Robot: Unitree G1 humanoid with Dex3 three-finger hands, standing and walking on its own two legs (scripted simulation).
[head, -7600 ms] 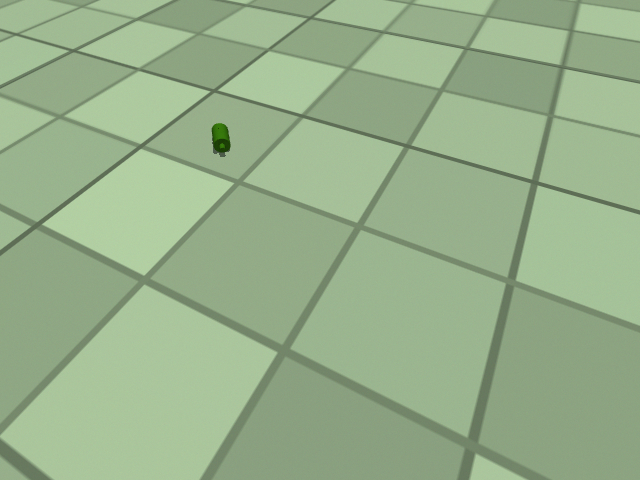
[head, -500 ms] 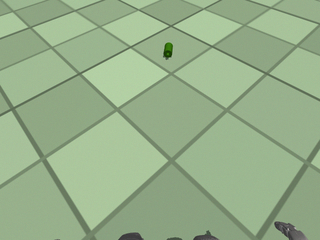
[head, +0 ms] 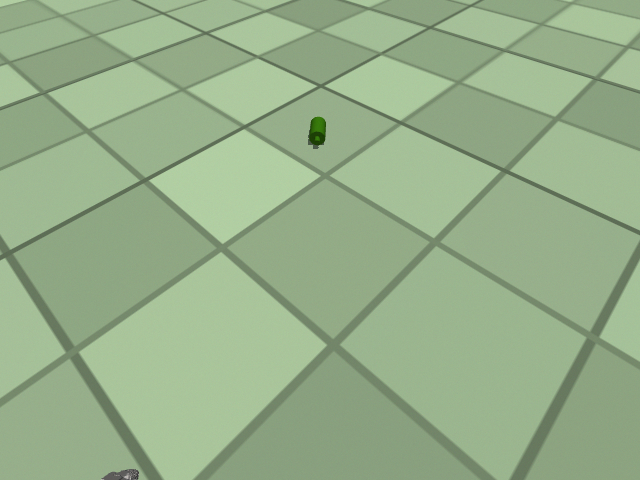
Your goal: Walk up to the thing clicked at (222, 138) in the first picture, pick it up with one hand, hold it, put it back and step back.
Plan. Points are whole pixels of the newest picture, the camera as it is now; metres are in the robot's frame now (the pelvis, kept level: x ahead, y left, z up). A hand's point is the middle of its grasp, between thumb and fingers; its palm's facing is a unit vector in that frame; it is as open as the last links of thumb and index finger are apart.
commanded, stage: walk up
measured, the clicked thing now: (317, 132) +1.84 +0.01 -0.73
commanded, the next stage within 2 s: stand in 0.14 s
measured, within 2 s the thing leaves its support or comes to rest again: neither
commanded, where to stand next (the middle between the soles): +0.04 +0.01 m, yaw +1 degrees
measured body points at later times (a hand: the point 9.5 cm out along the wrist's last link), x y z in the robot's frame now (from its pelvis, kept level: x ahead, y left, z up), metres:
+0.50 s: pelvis +0.00 +0.00 +0.01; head +0.00 -0.01 +0.46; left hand +0.08 +0.30 -0.12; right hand +0.08 -0.30 -0.13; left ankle -0.01 +0.13 -0.74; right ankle +0.02 -0.13 -0.74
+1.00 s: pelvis +0.00 +0.00 +0.01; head +0.01 -0.01 +0.46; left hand +0.08 +0.30 -0.12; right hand +0.08 -0.31 -0.13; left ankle -0.01 +0.13 -0.74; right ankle +0.02 -0.13 -0.74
